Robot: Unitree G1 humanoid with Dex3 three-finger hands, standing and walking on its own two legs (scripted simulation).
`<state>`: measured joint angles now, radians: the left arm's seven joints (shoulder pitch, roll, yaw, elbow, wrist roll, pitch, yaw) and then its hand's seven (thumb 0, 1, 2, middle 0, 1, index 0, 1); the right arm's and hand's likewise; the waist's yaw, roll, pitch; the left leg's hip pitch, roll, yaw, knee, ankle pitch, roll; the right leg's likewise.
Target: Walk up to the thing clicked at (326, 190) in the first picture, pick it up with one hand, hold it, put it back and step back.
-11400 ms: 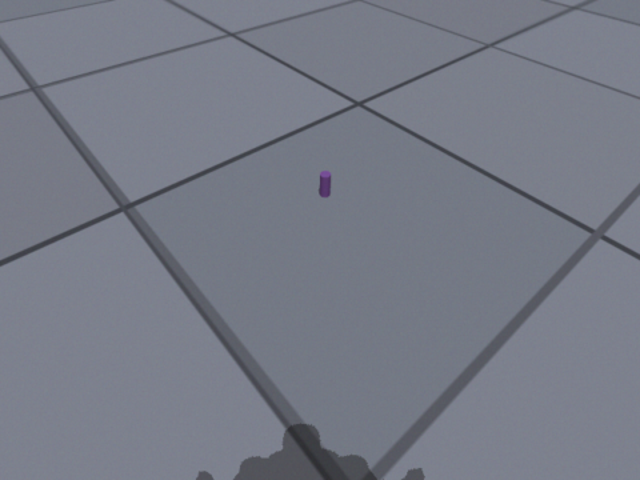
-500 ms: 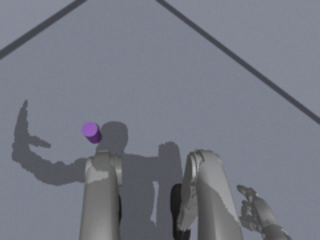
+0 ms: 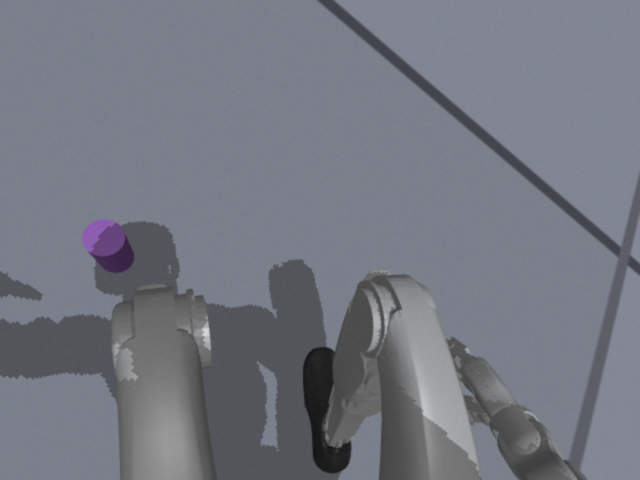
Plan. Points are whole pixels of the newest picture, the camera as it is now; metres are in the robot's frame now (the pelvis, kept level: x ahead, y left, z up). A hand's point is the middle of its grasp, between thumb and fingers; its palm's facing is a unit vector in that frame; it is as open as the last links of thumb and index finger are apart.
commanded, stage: approach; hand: left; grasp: from the side
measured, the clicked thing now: (111, 248) +0.41 +0.24 -0.26
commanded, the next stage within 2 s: close in in 0.10 s
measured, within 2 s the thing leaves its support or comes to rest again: neither
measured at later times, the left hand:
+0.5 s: hand (72, 257) +0.38 +0.28 -0.20, palm faces +0.12 -0.99 +0.05, open 17.6 cm
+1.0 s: hand (107, 255) +0.39 +0.24 -0.22, palm faces +0.14 -0.99 +0.01, open 16.9 cm
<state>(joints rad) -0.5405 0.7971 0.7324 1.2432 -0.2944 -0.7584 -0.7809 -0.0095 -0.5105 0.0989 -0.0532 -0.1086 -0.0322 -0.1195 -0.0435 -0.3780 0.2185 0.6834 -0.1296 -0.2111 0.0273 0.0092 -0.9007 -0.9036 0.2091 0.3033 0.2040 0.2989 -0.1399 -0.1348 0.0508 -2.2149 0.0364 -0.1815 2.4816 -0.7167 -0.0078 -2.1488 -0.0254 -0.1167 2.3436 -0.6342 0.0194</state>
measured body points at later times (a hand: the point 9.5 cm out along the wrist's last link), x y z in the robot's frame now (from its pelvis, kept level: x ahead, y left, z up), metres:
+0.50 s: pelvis -0.01 +0.01 -0.04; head +0.20 +0.18 +0.31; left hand +0.37 +0.33 -0.20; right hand +0.18 -0.23 -0.07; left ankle +0.08 +0.13 -0.29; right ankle +0.12 -0.12 -0.29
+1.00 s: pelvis -0.03 +0.02 -0.04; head +0.19 +0.20 +0.30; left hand +0.38 +0.29 -0.21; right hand +0.12 -0.24 -0.06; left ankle +0.08 +0.13 -0.29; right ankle +0.12 -0.12 -0.29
